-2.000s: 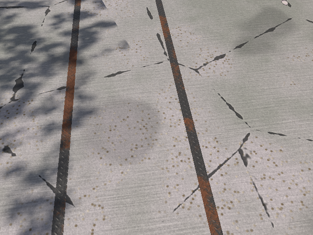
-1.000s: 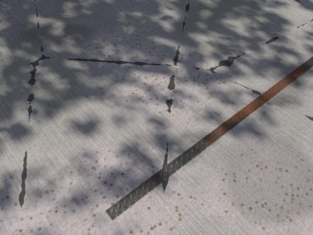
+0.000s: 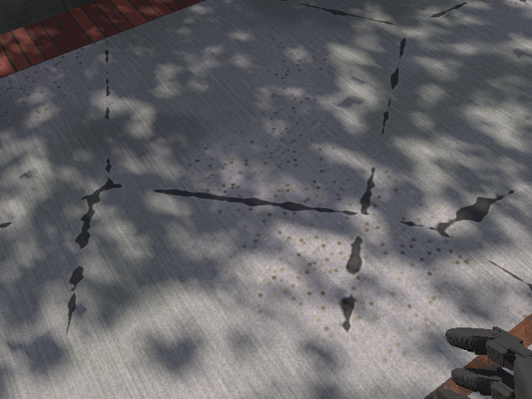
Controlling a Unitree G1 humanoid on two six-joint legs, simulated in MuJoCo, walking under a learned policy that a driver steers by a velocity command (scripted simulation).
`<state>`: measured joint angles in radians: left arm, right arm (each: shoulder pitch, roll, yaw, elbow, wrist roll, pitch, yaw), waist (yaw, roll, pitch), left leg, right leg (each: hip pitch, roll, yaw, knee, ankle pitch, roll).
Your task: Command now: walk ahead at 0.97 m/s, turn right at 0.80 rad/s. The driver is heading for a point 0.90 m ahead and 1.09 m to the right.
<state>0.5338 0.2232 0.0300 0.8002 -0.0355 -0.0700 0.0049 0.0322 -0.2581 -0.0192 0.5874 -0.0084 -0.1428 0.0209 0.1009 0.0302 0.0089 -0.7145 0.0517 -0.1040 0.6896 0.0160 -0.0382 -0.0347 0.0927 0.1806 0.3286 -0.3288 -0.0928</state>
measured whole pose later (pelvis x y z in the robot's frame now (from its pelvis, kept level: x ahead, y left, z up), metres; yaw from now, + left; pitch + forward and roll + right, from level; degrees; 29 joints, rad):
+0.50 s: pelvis +0.43 -0.04 -0.03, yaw -28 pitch +0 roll +4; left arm 0.02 0.33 0.05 0.55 -0.03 -0.03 -0.06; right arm 0.44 -0.34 -0.09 0.84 0.00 -0.10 -0.01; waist -0.12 -0.02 0.07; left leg 0.23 -0.01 0.25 0.22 -0.43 -0.06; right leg -0.82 -0.11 -0.05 0.87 0.02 -0.08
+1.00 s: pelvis +0.82 -0.30 -0.03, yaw -58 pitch +1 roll +1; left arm 0.44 0.29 0.08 0.75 -0.04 -0.05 0.02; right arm -0.05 -0.29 -0.02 0.52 0.03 -0.14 0.01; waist 0.13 0.04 0.04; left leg -0.53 0.00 -0.15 0.48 0.03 -0.06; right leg 0.05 0.14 0.34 0.52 -0.53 -0.11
